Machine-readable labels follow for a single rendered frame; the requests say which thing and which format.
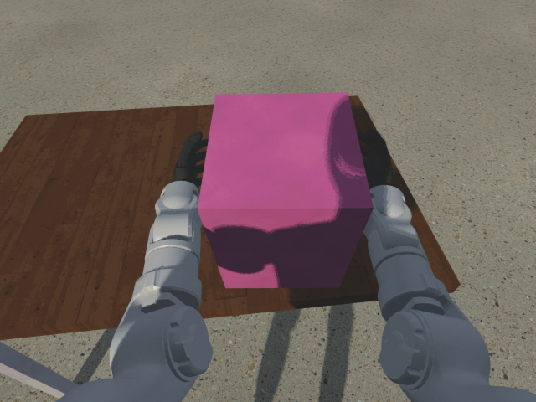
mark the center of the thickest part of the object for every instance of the robot left upper arm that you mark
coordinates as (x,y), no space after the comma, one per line
(155,357)

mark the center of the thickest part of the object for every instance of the right robot forearm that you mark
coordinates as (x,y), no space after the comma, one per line
(400,264)

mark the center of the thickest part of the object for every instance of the robot right upper arm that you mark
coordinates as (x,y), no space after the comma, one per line
(436,358)

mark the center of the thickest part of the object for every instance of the robot right hand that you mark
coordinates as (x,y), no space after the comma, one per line
(379,170)

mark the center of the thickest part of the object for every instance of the robot left hand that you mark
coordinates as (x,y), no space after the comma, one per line
(185,169)

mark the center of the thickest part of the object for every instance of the carton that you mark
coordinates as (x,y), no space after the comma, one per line
(284,198)

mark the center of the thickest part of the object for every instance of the left robot forearm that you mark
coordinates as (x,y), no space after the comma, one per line
(170,273)

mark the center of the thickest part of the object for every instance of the table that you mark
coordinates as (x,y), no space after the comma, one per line
(77,202)

